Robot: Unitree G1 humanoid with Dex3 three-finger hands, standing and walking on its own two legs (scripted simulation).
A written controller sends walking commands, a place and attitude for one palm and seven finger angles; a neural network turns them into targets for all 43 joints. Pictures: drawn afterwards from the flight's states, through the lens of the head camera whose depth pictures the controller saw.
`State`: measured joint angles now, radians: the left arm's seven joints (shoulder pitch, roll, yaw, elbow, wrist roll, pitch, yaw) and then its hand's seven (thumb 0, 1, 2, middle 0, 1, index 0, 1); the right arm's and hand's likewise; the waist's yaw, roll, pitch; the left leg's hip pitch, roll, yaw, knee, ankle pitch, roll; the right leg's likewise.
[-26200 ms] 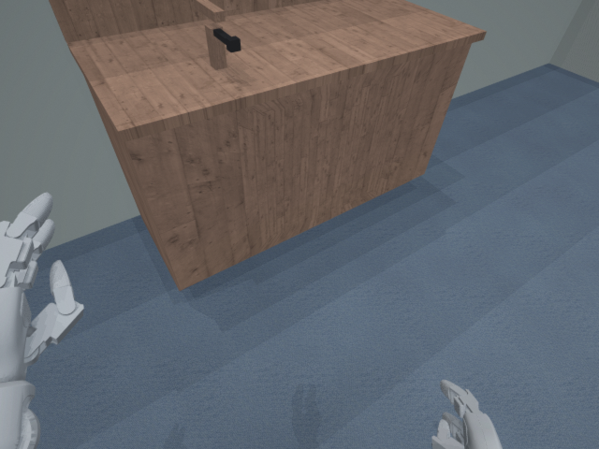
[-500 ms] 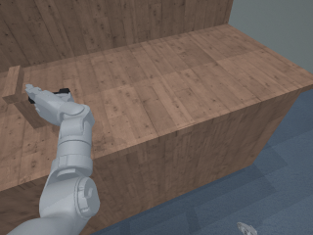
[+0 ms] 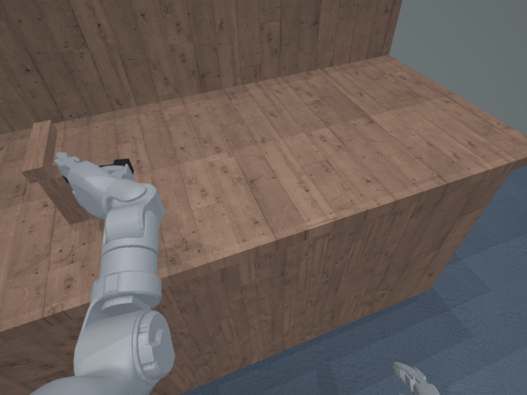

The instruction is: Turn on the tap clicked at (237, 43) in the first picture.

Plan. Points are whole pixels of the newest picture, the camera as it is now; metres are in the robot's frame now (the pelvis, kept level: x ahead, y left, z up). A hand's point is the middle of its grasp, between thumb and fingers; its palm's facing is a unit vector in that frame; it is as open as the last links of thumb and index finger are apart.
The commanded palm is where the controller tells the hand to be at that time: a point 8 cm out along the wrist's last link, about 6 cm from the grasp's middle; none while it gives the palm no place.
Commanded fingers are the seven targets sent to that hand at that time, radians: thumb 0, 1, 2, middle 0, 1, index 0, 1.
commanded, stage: lift the hand up off the lever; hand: left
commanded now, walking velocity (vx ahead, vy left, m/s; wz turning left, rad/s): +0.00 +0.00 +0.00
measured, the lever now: (122, 170) +0.44 +0.27 +0.13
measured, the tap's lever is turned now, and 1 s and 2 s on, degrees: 76 72 72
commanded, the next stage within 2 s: draw the hand back beside the body in 0.70 s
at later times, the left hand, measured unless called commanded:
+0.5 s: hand (121, 173) +0.40 +0.25 +0.16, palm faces +0.86 -0.50 -0.05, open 7.7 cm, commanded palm +0.34 +0.26 +0.21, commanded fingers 0.00 0.90 0.90 -0.15 -0.15 -0.15 -0.15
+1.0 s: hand (134, 162) +0.37 +0.20 +0.20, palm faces +0.48 -0.88 -0.02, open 7.8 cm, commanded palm +0.31 +0.26 +0.20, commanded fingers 0.00 0.90 0.90 -0.16 -0.18 -0.16 -0.18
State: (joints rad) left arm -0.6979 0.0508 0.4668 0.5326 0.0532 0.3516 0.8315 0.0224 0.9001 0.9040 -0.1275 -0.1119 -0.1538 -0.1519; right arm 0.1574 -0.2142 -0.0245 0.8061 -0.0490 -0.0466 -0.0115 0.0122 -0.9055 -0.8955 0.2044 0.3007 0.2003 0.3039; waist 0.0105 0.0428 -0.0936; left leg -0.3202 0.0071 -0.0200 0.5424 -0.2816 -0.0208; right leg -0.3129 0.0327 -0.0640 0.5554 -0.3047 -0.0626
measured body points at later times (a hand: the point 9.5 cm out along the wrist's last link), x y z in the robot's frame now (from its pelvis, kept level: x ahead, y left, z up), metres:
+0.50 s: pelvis +0.00 +0.00 +0.00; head -0.01 -0.02 +0.45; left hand +0.35 +0.27 +0.16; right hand +0.16 -0.23 -0.12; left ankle +0.00 +0.14 -0.73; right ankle -0.01 -0.08 -0.73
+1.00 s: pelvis +0.00 +0.00 +0.01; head -0.04 -0.03 +0.46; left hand +0.34 +0.25 +0.20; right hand +0.16 -0.24 -0.09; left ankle +0.00 +0.14 -0.73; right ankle -0.01 -0.08 -0.73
